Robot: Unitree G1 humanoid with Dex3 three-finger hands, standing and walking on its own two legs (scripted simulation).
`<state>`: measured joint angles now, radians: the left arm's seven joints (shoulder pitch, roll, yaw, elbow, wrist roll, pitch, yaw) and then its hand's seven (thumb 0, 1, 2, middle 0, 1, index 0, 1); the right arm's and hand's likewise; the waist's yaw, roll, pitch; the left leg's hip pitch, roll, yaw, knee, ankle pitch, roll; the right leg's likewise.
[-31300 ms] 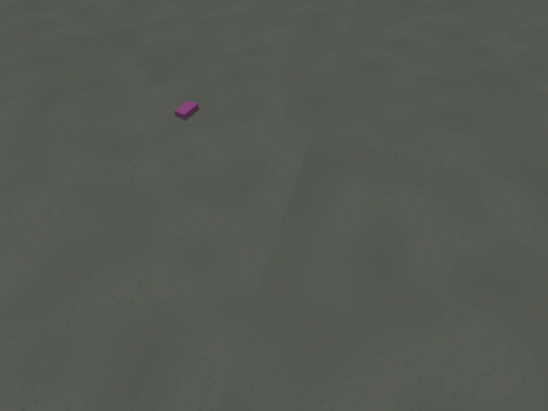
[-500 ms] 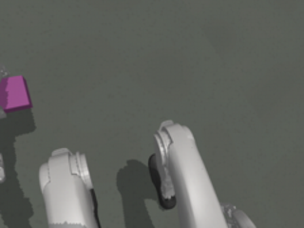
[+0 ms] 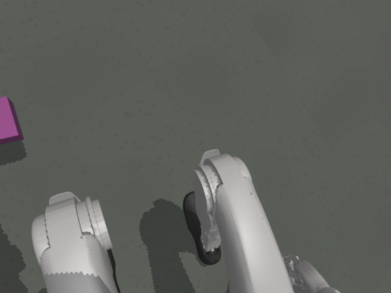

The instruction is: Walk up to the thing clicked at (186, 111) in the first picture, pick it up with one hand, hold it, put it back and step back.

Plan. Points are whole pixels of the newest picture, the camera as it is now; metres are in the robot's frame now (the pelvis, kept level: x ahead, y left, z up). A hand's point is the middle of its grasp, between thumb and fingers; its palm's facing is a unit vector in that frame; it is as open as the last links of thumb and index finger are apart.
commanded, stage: rest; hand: left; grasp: from above
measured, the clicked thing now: out of the picture +0.47 +0.32 -0.24
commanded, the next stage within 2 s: open in 1.22 s
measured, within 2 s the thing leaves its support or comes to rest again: rests again in 1.00 s
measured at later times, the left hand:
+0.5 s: hand out of the picture +0.48 +0.31 -0.24, palm faces -0.46 -0.11 -0.88, open 10.7 cm
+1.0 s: hand out of the picture +0.48 +0.32 -0.26, palm faces -0.46 -0.12 -0.88, open 10.7 cm
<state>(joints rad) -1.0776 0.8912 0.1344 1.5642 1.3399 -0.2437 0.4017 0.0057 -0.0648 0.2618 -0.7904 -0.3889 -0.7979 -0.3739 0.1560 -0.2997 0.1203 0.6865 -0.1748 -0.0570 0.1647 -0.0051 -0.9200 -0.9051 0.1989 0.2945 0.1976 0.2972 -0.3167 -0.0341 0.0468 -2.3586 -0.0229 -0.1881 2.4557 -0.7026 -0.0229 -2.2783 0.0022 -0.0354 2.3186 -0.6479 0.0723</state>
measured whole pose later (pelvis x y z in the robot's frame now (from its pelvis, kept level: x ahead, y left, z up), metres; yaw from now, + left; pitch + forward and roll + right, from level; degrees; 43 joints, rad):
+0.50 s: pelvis +0.00 +0.01 -0.02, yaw -3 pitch +32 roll -14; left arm -1.10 1.00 0.17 1.67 1.37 -0.23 0.51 0.00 -0.08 0.32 -0.79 -0.37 -0.80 -0.36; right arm 0.14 -0.32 0.20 0.66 -0.23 -0.11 0.19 -0.01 -0.91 -0.90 0.20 0.29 0.20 0.30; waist -0.37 -0.08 0.12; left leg -2.38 -0.02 -0.23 2.53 -0.72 -0.01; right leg -2.28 0.02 -0.07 2.35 -0.64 0.07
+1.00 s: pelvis +0.00 +0.01 -0.02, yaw -5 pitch +29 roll -16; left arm -1.11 1.06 0.16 1.73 1.38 -0.24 0.55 0.00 -0.07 0.35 -0.77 -0.35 -0.77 -0.35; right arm 0.12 -0.33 0.26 0.64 -0.26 -0.15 0.22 -0.01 -0.91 -0.91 0.20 0.29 0.20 0.30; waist -0.39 -0.12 0.14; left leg -2.37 -0.01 -0.26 2.57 -0.73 0.00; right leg -2.26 0.04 -0.09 2.35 -0.64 0.06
